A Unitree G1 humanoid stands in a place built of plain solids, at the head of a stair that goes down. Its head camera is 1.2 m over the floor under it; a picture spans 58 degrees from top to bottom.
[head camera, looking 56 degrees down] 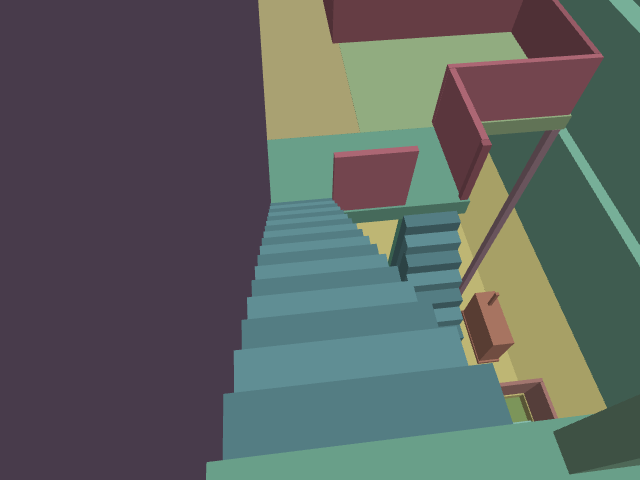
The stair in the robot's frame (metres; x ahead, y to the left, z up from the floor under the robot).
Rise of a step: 0.21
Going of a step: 0.22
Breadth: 0.89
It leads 6 degrees to the left of straight ahead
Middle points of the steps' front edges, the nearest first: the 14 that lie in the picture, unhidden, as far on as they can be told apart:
0.19 -0.16 0.00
0.41 -0.13 -0.21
0.63 -0.11 -0.42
0.85 -0.08 -0.63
1.07 -0.06 -0.84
1.29 -0.03 -1.06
1.51 -0.01 -1.27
1.73 0.02 -1.48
1.94 0.04 -1.69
2.16 0.07 -1.90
2.38 0.09 -2.11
2.60 0.12 -2.33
2.82 0.14 -2.54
3.04 0.17 -2.75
